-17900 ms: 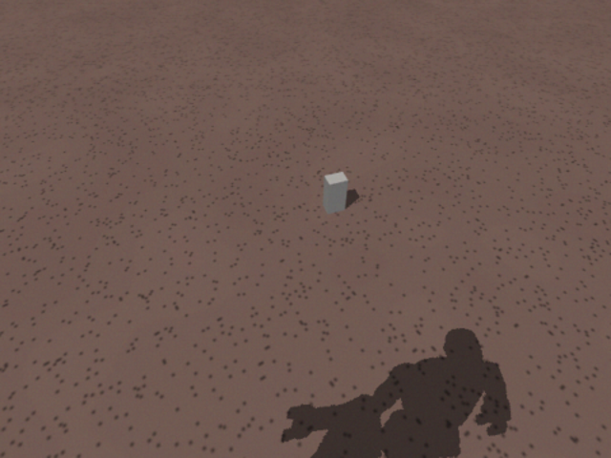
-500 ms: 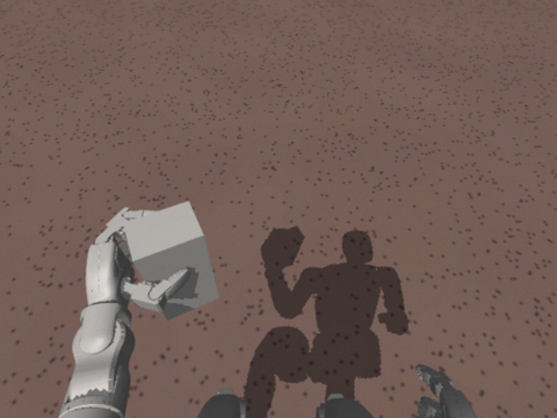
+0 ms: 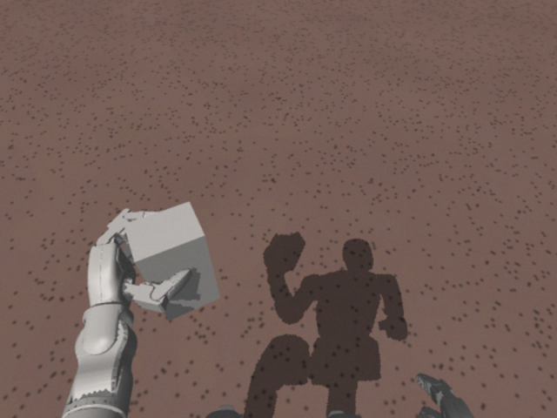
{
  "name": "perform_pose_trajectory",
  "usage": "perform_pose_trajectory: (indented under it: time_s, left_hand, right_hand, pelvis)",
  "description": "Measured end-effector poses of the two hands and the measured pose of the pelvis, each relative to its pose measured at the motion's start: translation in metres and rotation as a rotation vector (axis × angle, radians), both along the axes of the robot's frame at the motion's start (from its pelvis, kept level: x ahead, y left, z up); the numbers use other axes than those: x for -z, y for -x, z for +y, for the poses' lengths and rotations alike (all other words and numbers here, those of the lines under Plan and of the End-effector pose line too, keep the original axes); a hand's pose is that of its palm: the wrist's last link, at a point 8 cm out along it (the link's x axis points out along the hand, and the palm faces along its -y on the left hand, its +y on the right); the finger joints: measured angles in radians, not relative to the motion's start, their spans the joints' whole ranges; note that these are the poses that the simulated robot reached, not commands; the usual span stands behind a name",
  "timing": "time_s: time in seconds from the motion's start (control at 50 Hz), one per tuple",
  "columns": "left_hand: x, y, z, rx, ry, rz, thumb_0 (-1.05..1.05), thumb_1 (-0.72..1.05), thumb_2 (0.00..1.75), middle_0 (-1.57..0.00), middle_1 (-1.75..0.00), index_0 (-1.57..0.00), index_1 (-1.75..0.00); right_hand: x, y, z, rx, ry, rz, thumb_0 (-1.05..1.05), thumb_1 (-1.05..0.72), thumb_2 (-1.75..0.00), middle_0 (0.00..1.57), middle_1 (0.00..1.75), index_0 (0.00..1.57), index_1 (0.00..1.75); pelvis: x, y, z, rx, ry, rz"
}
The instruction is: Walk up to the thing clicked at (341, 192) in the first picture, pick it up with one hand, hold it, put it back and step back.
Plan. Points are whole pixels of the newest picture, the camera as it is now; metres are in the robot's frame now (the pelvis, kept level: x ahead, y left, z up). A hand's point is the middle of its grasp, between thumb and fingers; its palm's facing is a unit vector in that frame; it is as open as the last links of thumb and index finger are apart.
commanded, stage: hold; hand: left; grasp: from the side
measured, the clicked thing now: (178, 265) +0.34 +0.16 +0.01
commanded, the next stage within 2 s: none
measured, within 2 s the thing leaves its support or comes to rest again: neither
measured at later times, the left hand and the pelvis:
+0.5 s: hand (154, 261) +0.32 +0.17 +0.06, palm faces +0.14 -0.99 -0.01, open 10.3 cm; pelvis -0.01 +0.00 +0.01, yaw +0 degrees
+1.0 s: hand (154, 266) +0.31 +0.17 +0.06, palm faces +0.14 -0.99 -0.02, open 10.3 cm; pelvis -0.02 +0.00 +0.01, yaw +0 degrees
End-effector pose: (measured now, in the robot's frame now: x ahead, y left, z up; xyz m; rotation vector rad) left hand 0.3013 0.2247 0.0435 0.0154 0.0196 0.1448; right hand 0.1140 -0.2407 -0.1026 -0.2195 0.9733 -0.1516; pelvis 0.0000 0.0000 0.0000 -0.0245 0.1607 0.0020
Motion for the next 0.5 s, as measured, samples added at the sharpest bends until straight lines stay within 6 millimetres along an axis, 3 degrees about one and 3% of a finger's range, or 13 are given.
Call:
perform_pose_trajectory:
  time_s: [0.5]
  left_hand:
    - [-0.018, 0.009, -0.003, 0.001, 0.002, -0.015, 0.00, -0.39, 1.11, -0.71, -0.97, -0.69, -0.98]
  right_hand:
    - [-0.012, 0.005, 0.005, -0.001, -0.012, -0.026, 0.01, -0.93, -0.90, 0.20, 0.30, 0.20, 0.30]
  pelvis:
    - [-0.010, 0.007, 0.003, 0.000, -0.001, -0.059]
